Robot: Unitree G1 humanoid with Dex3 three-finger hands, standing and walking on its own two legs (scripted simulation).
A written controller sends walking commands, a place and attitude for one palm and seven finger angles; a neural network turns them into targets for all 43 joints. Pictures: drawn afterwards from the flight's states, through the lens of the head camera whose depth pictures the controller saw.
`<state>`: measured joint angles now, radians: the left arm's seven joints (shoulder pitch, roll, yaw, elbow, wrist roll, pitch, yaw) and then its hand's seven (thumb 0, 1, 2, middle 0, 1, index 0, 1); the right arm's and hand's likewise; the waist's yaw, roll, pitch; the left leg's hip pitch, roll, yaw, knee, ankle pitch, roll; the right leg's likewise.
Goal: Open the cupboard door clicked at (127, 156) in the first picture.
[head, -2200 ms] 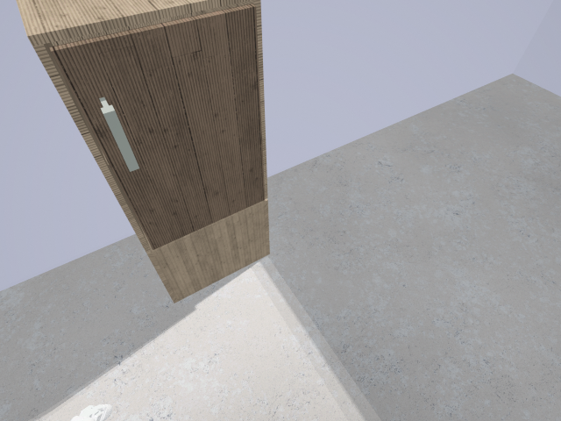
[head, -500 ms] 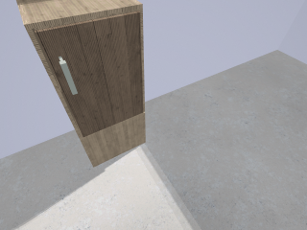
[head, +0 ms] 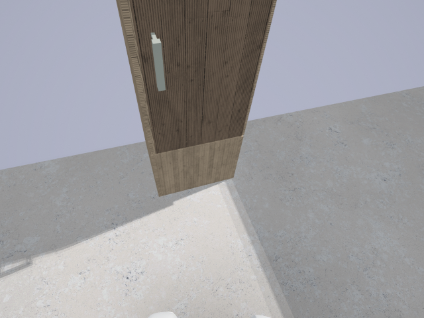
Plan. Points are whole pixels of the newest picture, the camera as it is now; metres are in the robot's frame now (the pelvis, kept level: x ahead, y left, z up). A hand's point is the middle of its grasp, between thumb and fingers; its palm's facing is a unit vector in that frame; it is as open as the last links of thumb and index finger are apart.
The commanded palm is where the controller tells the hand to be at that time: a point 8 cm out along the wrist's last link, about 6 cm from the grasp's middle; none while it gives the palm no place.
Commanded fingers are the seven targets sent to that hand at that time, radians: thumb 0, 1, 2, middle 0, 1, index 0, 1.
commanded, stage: turn to face it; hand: left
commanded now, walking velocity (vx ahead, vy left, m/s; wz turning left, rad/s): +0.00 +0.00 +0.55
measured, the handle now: (157, 62) +0.72 +0.18 +0.06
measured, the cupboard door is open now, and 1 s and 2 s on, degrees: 0 0 0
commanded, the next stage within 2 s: take the last steps up to it in 0.52 s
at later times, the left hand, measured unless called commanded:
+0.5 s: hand out of the picture +0.01 +0.17 -0.13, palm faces +0.26 -0.92 -0.30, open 7.4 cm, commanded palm none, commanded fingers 0.00 0.90 0.90 -0.20 -0.30 -0.20 -0.30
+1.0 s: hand out of the picture -0.10 +0.11 -0.16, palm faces +0.35 -0.93 -0.15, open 7.4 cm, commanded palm none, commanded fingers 0.00 0.90 0.90 -0.20 -0.30 -0.20 -0.30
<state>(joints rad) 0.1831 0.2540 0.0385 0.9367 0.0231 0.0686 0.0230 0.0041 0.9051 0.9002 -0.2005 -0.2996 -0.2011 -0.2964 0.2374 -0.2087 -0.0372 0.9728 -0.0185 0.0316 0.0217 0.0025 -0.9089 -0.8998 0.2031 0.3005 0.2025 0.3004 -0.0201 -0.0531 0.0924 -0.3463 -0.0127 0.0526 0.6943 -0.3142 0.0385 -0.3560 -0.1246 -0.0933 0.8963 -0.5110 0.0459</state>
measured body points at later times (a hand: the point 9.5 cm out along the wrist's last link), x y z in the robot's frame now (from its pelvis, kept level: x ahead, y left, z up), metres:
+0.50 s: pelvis -0.02 -0.05 +0.02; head +0.00 -0.08 +0.47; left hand +0.00 +0.21 -0.10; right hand +0.10 -0.29 -0.14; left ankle -0.01 +0.09 -0.67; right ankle +0.00 -0.15 -0.72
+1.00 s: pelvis +0.01 -0.04 +0.02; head +0.01 -0.02 +0.47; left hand -0.11 +0.16 -0.14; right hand +0.08 -0.26 -0.12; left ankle -0.10 +0.07 -0.72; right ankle +0.05 -0.16 -0.66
